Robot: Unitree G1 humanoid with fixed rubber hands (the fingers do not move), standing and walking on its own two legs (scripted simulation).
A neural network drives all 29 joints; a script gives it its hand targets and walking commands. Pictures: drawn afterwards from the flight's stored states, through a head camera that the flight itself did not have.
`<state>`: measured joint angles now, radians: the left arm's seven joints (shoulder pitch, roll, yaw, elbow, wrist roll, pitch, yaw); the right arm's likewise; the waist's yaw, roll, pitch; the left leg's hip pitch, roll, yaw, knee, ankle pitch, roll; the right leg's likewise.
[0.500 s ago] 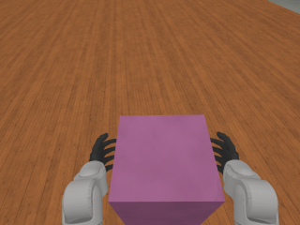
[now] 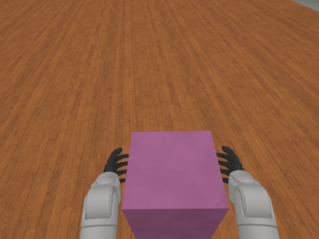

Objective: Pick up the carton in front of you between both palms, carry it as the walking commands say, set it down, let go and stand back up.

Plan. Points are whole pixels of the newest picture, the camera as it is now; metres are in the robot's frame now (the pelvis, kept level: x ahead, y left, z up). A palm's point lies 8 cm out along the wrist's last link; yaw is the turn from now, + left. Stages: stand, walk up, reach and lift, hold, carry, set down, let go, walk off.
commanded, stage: carry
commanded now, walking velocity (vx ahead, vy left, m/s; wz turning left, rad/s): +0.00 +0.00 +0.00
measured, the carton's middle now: (172, 188) +0.28 +0.00 -0.04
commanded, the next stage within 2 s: hold in 1.34 s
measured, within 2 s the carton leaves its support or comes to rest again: neither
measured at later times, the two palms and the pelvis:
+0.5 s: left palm (112, 181) +0.26 +0.15 +0.04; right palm (235, 179) +0.26 -0.15 +0.04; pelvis -0.03 +0.00 +0.00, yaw +0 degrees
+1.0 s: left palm (112, 187) +0.24 +0.14 +0.04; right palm (239, 185) +0.24 -0.16 +0.04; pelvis -0.04 -0.01 +0.00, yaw +0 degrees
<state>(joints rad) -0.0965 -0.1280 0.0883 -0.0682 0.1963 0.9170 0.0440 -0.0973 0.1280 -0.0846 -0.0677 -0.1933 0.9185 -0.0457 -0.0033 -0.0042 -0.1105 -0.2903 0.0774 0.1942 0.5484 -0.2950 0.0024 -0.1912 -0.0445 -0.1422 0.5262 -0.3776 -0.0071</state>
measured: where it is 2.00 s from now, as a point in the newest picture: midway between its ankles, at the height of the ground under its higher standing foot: outside the picture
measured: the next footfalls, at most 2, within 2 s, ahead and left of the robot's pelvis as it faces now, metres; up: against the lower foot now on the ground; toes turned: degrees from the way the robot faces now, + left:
none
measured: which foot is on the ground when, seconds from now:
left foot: down 0.00-1.00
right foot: down 0.00-1.00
